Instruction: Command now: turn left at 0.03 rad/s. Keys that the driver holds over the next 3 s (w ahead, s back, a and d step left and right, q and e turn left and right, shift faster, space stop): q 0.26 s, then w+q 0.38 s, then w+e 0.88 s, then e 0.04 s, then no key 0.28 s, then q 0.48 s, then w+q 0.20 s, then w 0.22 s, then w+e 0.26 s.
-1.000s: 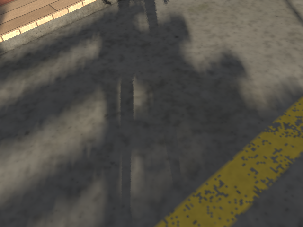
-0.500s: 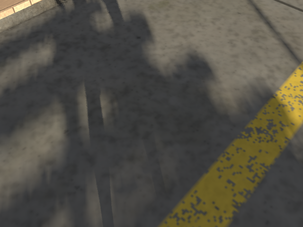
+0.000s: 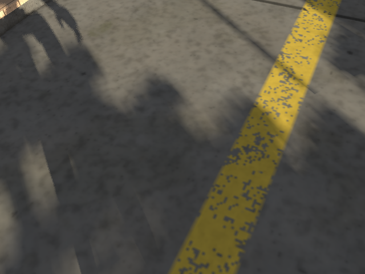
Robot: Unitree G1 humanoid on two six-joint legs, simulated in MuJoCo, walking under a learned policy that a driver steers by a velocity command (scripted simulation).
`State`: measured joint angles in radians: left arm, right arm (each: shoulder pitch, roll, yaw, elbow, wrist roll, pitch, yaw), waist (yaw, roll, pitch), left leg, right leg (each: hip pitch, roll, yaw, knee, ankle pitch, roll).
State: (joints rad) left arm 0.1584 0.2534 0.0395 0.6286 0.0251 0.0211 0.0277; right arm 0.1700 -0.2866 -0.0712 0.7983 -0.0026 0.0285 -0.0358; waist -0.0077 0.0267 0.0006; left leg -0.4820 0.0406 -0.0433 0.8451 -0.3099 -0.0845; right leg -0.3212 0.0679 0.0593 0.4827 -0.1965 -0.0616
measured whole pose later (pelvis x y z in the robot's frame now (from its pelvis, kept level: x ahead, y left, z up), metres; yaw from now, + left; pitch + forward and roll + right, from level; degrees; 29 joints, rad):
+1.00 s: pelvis +0.19 +0.19 +0.01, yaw +17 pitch +2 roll +0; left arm 0.22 0.29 0.08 0.74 -0.02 -0.05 -0.01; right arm 0.35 -0.24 -0.06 0.79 -0.02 -0.09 0.00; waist -0.04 -0.05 0.00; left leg -0.05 -0.05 0.14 0.27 -0.27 0.07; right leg -0.75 -0.07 0.09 0.96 0.02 0.00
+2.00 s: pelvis +0.66 +0.30 -0.01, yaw -6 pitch +0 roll +1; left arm 0.18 0.25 0.03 0.70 0.01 0.03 0.04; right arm 0.19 -0.23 -0.02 0.75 0.00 -0.02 0.02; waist -0.02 -0.01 0.05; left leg -0.35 -0.06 -0.01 0.51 -0.16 0.04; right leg -0.31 -0.02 0.08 0.55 -0.26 0.03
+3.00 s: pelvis +0.86 +0.32 +0.01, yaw +12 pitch +2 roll +1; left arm 0.45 0.25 0.05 0.80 -0.02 -0.05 0.01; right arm 0.12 -0.28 -0.05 0.64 0.00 -0.09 0.02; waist 0.10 0.04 0.01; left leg -0.56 0.03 -0.06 0.67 -0.14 -0.04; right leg -0.09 0.02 0.12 0.32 -0.26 -0.03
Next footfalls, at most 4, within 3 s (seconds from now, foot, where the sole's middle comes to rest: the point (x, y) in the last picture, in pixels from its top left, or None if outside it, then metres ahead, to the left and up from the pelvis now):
0.08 left None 0.05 0.16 -0.78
0.70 left None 0.14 0.25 -0.78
1.24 right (152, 271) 0.50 0.17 -0.78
1.66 left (100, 209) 0.76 0.40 -0.78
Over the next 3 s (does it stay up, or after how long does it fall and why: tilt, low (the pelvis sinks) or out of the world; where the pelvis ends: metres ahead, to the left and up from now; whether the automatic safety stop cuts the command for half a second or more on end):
stays up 0.86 0.32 0.01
